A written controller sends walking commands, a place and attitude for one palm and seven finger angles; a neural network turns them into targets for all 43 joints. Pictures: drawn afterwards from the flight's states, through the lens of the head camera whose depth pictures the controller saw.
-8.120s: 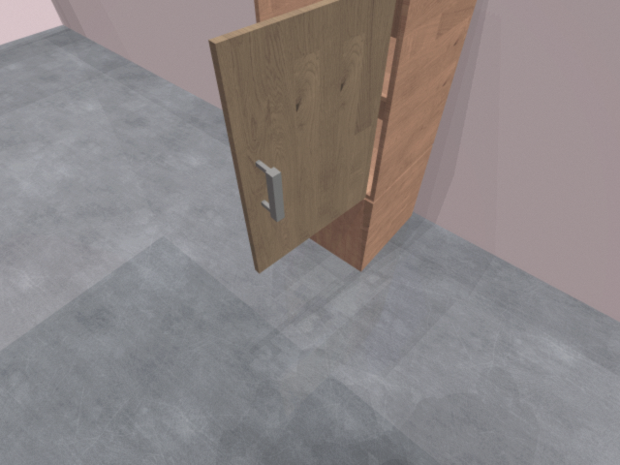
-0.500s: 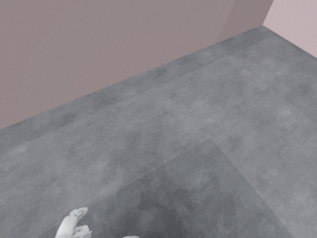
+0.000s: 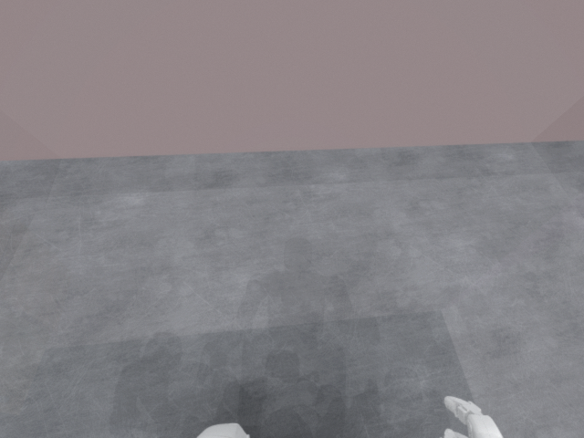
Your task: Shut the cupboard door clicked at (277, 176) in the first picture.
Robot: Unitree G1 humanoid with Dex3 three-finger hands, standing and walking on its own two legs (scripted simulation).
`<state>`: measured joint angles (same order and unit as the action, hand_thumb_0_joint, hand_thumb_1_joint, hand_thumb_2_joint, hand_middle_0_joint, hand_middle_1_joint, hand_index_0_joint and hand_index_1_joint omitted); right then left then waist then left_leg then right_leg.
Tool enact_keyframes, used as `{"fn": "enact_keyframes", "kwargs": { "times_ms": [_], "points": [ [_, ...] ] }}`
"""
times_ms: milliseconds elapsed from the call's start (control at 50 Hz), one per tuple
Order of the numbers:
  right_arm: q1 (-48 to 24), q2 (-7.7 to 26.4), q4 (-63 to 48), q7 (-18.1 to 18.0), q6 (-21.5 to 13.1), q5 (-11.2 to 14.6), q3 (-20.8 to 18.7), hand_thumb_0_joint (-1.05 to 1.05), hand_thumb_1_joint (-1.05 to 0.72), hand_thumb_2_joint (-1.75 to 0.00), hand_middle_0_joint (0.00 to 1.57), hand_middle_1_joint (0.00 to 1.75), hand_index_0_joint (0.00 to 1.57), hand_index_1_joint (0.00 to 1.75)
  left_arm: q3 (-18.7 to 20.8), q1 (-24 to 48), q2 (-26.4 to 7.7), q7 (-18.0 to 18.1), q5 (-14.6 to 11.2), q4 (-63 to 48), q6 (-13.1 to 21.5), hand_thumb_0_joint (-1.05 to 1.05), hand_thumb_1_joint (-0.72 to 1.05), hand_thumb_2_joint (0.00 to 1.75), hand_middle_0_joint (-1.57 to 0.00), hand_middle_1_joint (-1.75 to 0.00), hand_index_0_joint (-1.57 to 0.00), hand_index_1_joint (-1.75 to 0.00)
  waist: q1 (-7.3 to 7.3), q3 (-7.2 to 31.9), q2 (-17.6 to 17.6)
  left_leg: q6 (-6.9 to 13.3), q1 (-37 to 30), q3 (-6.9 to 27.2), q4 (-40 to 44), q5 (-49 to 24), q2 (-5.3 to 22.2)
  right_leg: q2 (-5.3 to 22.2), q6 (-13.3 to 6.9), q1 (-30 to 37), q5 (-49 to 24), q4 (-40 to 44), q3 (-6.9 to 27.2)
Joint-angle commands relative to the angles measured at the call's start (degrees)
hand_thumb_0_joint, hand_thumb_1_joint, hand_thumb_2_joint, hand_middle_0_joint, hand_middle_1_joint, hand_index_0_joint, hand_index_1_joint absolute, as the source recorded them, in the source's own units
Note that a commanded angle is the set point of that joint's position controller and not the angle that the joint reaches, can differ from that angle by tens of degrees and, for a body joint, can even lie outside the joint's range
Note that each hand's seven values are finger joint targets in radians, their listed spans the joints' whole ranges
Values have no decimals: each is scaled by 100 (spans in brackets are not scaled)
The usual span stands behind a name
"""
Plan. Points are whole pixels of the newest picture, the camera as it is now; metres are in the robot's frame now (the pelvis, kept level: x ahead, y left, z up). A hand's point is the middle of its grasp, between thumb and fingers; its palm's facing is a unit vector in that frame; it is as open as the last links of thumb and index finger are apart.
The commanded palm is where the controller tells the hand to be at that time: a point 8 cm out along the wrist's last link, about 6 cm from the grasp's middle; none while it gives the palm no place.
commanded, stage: walk to a spot facing it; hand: left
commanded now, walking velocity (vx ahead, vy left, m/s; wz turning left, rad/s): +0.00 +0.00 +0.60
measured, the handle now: out of the picture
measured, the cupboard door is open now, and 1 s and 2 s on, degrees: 83 83 83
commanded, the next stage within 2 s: none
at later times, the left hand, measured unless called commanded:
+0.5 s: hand (147, 431) +0.13 +0.21 -0.13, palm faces +0.22 -0.95 -0.24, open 7.4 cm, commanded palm none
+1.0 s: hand out of the picture -0.05 +0.11 -0.14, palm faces +0.63 -0.74 -0.23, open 7.4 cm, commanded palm none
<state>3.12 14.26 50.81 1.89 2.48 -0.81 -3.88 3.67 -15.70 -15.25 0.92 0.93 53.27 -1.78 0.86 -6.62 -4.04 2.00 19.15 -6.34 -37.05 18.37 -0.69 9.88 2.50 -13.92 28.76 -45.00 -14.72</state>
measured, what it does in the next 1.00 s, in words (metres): walks ahead, turning left: right foot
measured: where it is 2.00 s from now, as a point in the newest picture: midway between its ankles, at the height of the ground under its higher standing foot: (186, 333)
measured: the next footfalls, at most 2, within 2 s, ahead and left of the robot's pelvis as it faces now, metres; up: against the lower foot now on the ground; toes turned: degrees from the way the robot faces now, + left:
right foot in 0.56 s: +0.09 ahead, -0.14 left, +0.00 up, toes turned +17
left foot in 1.06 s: +0.18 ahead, +0.18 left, +0.00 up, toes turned +46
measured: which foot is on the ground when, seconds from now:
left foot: down 0.00-0.54, up 0.56-1.00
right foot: up 0.00-0.54, down 0.56-1.00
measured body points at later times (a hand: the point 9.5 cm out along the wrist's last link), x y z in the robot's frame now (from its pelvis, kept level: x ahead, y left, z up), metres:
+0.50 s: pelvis +0.03 -0.02 +0.02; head +0.08 +0.00 +0.47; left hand +0.12 +0.26 -0.11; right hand +0.10 -0.26 -0.12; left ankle +0.01 +0.09 -0.72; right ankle +0.05 -0.16 -0.69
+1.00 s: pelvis +0.13 +0.02 +0.01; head +0.18 +0.05 +0.46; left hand -0.09 +0.15 -0.13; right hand +0.40 -0.09 -0.13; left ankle +0.13 +0.17 -0.68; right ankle +0.06 -0.15 -0.72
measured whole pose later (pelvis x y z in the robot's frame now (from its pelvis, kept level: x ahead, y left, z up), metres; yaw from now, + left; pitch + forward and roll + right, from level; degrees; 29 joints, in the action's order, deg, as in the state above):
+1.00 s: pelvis +0.13 +0.02 +0.01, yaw +37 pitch +2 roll +2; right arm 1.2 14.7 53.8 3.0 2.2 -1.3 -3.6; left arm 2.0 -26.4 -10.1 0.8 1.7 60.6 2.8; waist 2.9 -6.5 -1.0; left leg 0.5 31.7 -6.4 -45.6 16.4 2.3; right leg 6.4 2.8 4.1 24.8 -20.5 -18.8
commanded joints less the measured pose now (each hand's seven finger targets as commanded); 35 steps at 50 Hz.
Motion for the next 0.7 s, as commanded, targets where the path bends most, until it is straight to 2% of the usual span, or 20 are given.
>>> {"fn": "enact_keyframes", "kwargs": {
  "times_ms": [0, 20, 60, 100, 120, 160, 240, 280, 380, 440, 480, 500, 520, 540, 560, 580, 600, 620, 640, 680],
  "points": [
    [1430, 1504, 16, -222, -94, -7, -308, 0, -90, -90, 20, 30, 20, 30, 76, 886, -501, 56, 5, -927, 34, 0, 90, 90, -20, -30, -20, -30, -711, 1413, 1265, 1159, -2146, 2697, 1444, -4331, 2326, -168, 149, -2189, 638, -2495, 1427],
    [1109, 1364, -119, -280, -117, -22, -281, 0, -90, -90, 20, 30, 20, 30, 107, 882, -481, 51, 8, -834, 25, 0, 90, 90, -20, -30, -20, -30, -566, 1217, 1343, 1016, -1825, 2535, 1480, -3935, 2017, -188, 200, -2193, 243, -2553, 1497],
    [638, 1119, -226, -302, -153, -19, -167, 0, -90, -90, 20, 30, 20, 30, 120, 638, -505, -12, 35, -630, -15, 0, 90, 90, -20, -30, -20, -30, -250, 953, 1217, 743, -1377, 1956, 1652, -3343, 1554, -252, 254, -2014, -479, -2549, 1588],
    [579, 1055, -238, -289, -190, -7, -136, 0, -90, -90, 20, 30, 20, 30, 133, 421, -506, -33, 42, -531, -38, 0, 90, 90, -20, -30, -20, -30, -127, 925, 978, 636, -1235, 1760, 1723, -3184, 1336, -337, 302, -1883, -811, -2464, 1546],
    [617, 1058, -227, -283, -203, -1, -131, 0, -90, -90, 20, 30, 20, 30, 136, 418, -491, -32, 43, -515, -43, 0, 90, 90, -20, -30, -20, -30, -106, 883, 992, 611, -1161, 1765, 1767, -3101, 1281, -362, 324, -1855, -919, -2403, 1546],
    [703, 1049, -182, -273, -219, 11, -138, 0, -90, -90, 20, 30, 20, 30, 139, 443, -489, -33, 51, -542, -38, 0, 90, 90, -20, -30, -20, -30, -85, 899, 972, 595, -1203, 1851, 1837, -2881, 1216, -401, 370, -1899, -1066, -2285, 1565],
    [1026, 1041, -67, -265, -229, -6, -177, 0, -90, -90, 20, 30, 20, 30, 111, 807, -441, -8, 30, -708, -8, 0, 90, 90, -20, -30, -20, -30, -197, 953, 982, 725, -1455, 2226, 1726, -3137, 1239, -481, 421, -2046, -975, -1909, 1618],
    [1153, 1015, -24, -274, -223, -20, -193, 0, -90, -90, 20, 30, 20, 30, 100, 1030, -416, -2, 13, -788, 14, 0, 90, 90, -20, -30, -20, -30, -256, 950, 1120, 782, -1501, 2436, 1657, -3237, 1239, -543, 417, -2020, -838, -1664, 1648],
    [1305, 1017, 17, -289, -178, -61, -250, 0, -90, -90, 20, 30, 20, 30, 51, 1397, -322, 20, -32, -962, 50, 0, 90, 90, -20, -30, -20, -30, -356, 1005, 1277, 824, -1383, 2859, 1430, -3385, 1174, -790, 326, -1548, -434, -618, 1629],
    [1165, 1022, -21, -279, -149, -80, -270, 0, -90, -90, 20, 30, 20, 30, 51, 1111, -284, -4, -54, -898, 106, 0, 90, 90, -20, -30, -20, -30, -261, 1173, 1434, 741, -998, 3118, 1425, -2225, 1038, -1030, 195, -653, -371, 415, 1498],
    [944, 939, -67, -266, -143, -42, -284, 0, -90, -90, 20, 30, 20, 30, 89, 666, -323, -39, -44, -754, 178, 0, 90, 90, -20, -30, -20, -30, -30, 1188, 1304, 577, -274, 3146, 1194, -1093, 770, -1123, 134, 508, -930, 1554, 1400],
    [832, 773, -88, -245, -166, 9, -253, 0, -90, -90, 20, 30, 20, 30, 153, 280, -503, -31, -29, -624, 240, 0, 90, 90, -20, -30, -20, -30, 202, 1249, 823, 339, 577, 2839, 799, -179, 454, -818, 65, 1626, -1231, 2422, 1617],
    [905, 353, -143, -227, -201, 83, -197, 0, -90, -90, 20, 30, 20, 30, 263, -39, -1027, 27, 53, -551, 293, 0, 90, 90, -20, -30, -20, -30, 364, 1364, -715, -93, 2122, 1900, -469, 1457, -146, 726, -324, 2947, -100, 3136, 3189],
    [627, 506, -306, -209, -211, 11, -206, 0, -90, -90, 20, 30, 20, 30, 269, -173, -1253, 52, 48, -575, 242, 0, 90, 90, -20, -30, -20, -30, 462, 935, -1316, -356, 2543, 1073, -1913, 1864, -386, 1878, -862, 2153, 469, 3589, 4445],
    [558, 728, -290, -146, -179, -62, -273, 0, -90, -90, 20, 30, 20, 30, 219, 148, -1052, 69, 13, -656, 218, 0, 90, 90, -20, -30, -20, -30, 254, 469, -643, -324, 2402, 1202, -2647, 1449, -6, 1910, -1015, 1272, 846, 3743, 3937],
    [616, 671, -124, -87, -126, -102, -288, 0, -90, -90, 20, 30, 20, 30, 167, 442, -687, 58, 3, -677, 312, 0, 90, 90, -20, -30, -20, -30, 51, 61, -628, -352, 2363, 1204, -3019, 790, 189, 1460, -833, 839, 618, 3828, 3479],
    [696, 604, 19, -27, -81, -115, -281, 0, -90, -90, 20, 30, 20, 30, 100, 546, -536, 22, -23, -616, 371, 0, 90, 90, -20, -30, -20, -30, -99, -114, -734, -428, 2212, 1072, -3253, 314, 255, 1060, -636, 557, -15, 3772, 2824],
    [794, 519, 92, 15, -69, -120, -262, 0, -90, -90, 20, 30, 20, 30, 54, 552, -355, -3, -43, -568, 426, 0, 90, 90, -20, -30, -20, -30, -183, -148, -689, -472, 2111, 966, -3336, -27, 309, 814, -531, 513, -807, 3639, 2190],
    [818, 427, 115, 40, -59, -105, -237, 0, -90, -90, 20, 30, 20, 30, 36, 415, -256, -15, -45, -509, 481, 0, 90, 90, -20, -30, -20, -30, -187, -130, -742, -499, 2096, 882, -3351, -232, 336, 712, -493, 575, -1413, 3552, 1799],
    [722, 321, 142, 80, -74, -82, -201, 0, -90, -90, 20, 30, 20, 30, 33, -18, -229, -8, -27, -309, 566, 0, 90, 90, -20, -30, -20, -30, -117, 156, -535, -530, 2224, 760, -3253, -478, 326, 623, -436, 1173, -2451, 3331, 1402]
  ]
}}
